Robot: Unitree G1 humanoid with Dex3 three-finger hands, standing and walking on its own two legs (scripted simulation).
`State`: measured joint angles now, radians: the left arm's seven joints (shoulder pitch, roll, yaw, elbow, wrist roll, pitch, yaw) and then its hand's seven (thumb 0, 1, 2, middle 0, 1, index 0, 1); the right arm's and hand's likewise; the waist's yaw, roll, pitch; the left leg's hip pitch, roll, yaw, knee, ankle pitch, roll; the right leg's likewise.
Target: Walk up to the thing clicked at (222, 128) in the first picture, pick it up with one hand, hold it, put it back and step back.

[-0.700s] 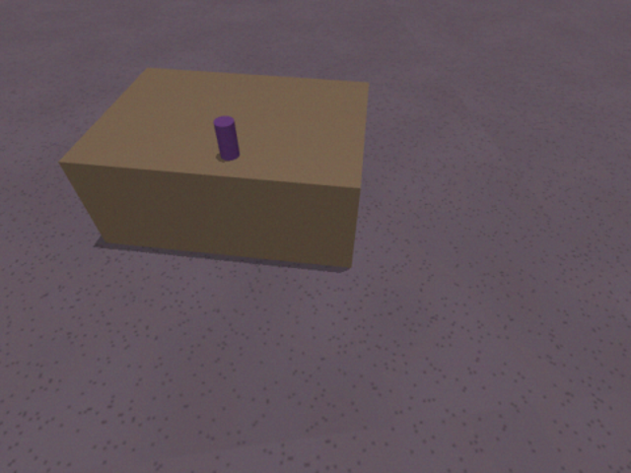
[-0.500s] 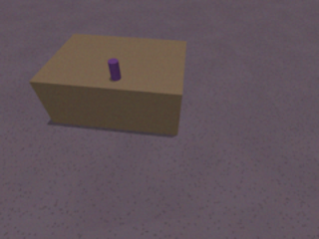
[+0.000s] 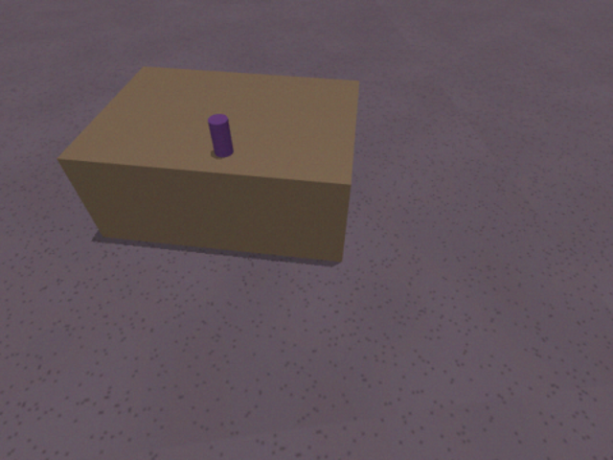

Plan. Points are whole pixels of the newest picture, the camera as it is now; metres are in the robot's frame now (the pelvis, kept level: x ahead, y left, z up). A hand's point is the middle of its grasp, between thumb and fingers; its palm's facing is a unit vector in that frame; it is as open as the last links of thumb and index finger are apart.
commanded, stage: stand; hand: left
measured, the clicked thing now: (221, 136) +1.21 +0.31 -0.30
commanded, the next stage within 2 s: walk up in 0.42 s
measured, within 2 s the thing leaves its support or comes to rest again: neither
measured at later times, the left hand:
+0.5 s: hand out of the picture +0.08 +0.26 -0.15, palm faces -0.03 -0.94 -0.34, open 7.4 cm
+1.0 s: hand (70, 431) +0.23 +0.37 -0.15, palm faces -0.10 -0.92 -0.37, open 7.4 cm
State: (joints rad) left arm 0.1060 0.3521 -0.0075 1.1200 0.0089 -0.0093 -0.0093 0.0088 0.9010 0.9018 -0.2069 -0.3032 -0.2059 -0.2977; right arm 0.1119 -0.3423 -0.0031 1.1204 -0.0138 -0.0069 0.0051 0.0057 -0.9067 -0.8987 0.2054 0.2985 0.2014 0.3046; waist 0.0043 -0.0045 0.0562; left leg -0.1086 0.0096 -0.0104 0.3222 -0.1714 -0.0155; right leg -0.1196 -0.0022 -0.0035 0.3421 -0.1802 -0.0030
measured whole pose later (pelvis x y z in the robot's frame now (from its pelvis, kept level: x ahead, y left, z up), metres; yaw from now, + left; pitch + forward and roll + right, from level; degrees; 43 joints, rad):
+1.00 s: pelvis +0.16 +0.09 -0.01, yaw -3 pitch -4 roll +1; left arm 0.28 0.45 0.05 0.97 0.00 -0.05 -0.05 0.01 0.90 0.90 -0.21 -0.30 -0.20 -0.30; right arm 0.30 -0.37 -0.08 0.93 -0.02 -0.05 0.07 0.01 -0.90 -0.90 0.21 0.30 0.20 0.30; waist -0.02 -0.05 0.07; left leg -0.10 0.00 0.10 0.44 -0.28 0.03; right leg -0.46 -0.04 0.04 0.93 -0.32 -0.02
